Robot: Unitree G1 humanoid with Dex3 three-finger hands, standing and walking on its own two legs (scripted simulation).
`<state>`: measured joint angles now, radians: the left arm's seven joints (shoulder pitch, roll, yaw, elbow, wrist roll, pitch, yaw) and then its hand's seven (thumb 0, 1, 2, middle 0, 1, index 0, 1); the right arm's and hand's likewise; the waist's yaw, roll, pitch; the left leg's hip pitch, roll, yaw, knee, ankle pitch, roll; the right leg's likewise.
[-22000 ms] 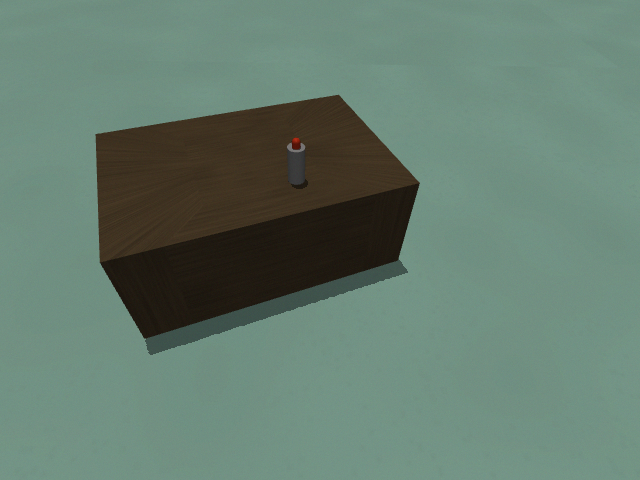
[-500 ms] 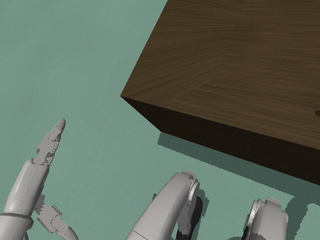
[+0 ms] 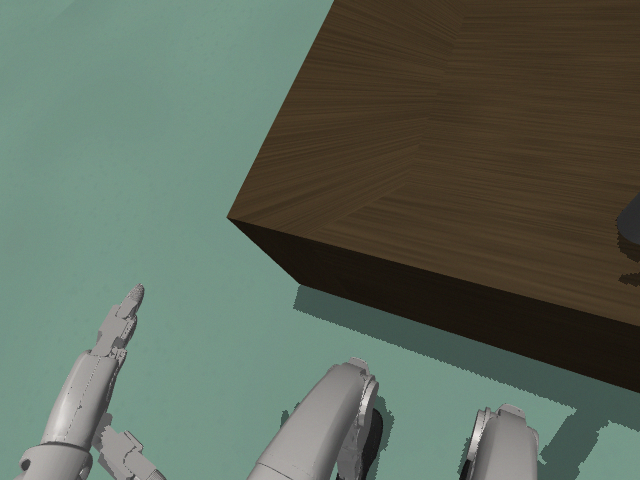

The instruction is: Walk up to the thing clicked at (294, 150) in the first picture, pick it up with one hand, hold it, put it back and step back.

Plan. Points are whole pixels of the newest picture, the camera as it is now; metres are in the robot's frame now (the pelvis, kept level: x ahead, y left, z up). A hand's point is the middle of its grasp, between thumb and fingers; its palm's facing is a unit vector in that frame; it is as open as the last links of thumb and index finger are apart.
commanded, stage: rise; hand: right
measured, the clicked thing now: out of the picture +0.54 -0.26 -0.08
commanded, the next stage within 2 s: home in 0.12 s
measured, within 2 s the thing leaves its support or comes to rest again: neither
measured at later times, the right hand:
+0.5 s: hand out of the picture +0.46 -0.38 +0.09, palm faces +0.44 +0.85 -0.30, open 17.3 cm
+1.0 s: hand out of the picture +0.27 -0.23 +0.09, palm faces +0.23 +0.94 -0.24, open 17.2 cm
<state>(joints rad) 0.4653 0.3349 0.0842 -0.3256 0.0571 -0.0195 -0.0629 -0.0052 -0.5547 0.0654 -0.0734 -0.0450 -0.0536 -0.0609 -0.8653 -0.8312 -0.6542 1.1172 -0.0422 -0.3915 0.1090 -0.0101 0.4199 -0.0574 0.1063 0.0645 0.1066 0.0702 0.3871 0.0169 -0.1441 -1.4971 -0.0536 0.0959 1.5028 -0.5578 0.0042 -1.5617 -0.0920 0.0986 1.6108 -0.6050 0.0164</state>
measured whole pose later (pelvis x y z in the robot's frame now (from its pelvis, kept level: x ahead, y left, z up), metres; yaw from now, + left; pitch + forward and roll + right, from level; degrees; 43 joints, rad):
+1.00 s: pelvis +0.06 -0.01 +0.15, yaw -5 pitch +9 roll +2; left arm 0.38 0.19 -0.05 0.17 -0.04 0.13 0.05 0.01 0.86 0.87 -0.20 -0.29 -0.20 -0.29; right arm 0.22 -0.23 -0.05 0.35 0.05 0.02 -0.11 -0.01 0.50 -0.08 0.06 0.06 0.07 0.06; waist 0.03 -0.01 -0.13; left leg -0.58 0.01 0.02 0.85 -0.43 -0.02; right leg -0.61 -0.03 0.00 0.90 -0.45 0.00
